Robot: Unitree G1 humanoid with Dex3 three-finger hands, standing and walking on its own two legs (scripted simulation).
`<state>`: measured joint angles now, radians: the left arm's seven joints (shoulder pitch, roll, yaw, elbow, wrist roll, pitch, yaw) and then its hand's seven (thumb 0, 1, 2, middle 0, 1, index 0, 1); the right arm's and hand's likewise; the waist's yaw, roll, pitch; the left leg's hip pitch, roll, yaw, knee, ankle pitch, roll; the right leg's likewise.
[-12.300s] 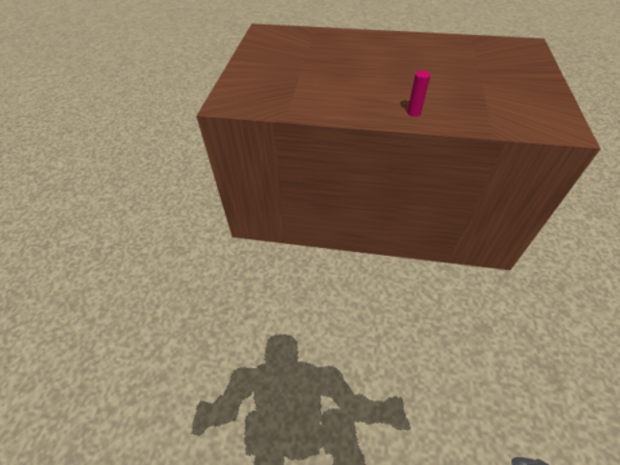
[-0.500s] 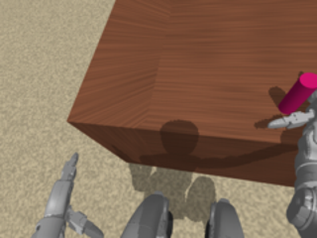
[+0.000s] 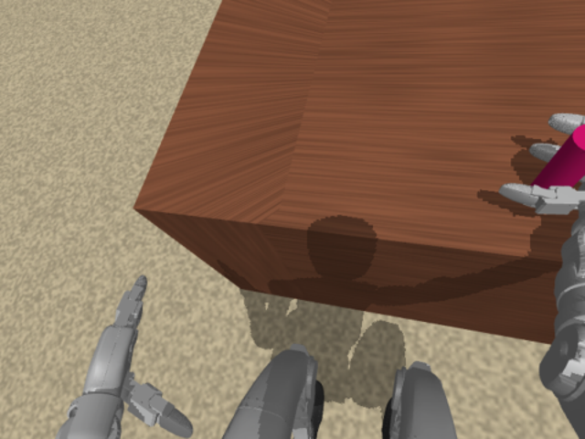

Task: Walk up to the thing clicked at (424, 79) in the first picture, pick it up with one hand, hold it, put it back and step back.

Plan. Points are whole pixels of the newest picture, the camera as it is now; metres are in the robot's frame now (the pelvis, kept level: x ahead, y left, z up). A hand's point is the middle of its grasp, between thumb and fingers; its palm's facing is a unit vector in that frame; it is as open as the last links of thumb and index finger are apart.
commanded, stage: close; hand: right
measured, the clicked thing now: (566, 168) +0.48 -0.25 +0.00
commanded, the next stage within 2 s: settle in 0.10 s
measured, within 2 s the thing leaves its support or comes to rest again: leaves its support in 0.32 s
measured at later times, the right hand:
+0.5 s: hand (565, 136) +0.50 -0.24 +0.03, palm faces +0.28 +0.96 +0.01, open 5.1 cm
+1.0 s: hand (578, 124) +0.50 -0.24 +0.06, palm faces +0.26 +0.97 +0.01, open 5.0 cm
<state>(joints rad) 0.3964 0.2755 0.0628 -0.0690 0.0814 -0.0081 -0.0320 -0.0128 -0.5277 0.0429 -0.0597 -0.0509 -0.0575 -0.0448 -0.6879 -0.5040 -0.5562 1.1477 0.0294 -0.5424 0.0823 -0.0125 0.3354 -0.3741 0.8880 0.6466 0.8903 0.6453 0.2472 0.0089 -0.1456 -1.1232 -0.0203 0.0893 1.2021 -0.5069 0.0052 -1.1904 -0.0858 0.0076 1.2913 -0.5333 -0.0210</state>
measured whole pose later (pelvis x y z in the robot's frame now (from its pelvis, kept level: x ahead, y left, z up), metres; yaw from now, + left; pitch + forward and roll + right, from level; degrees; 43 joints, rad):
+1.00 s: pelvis +0.02 +0.01 +0.03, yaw -1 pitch +22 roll +4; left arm 0.37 0.26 0.05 0.03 0.06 0.00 -0.02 -0.01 -0.55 0.06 -0.06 -0.05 -0.05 -0.06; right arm -0.73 -0.49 -0.52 1.11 0.03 -0.45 0.08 0.03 -0.16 -1.20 1.07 1.12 1.07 1.12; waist 0.22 0.01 -0.15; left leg -0.98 -0.02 0.08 1.07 -0.48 0.01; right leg -1.04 -0.08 0.00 1.15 -0.50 -0.01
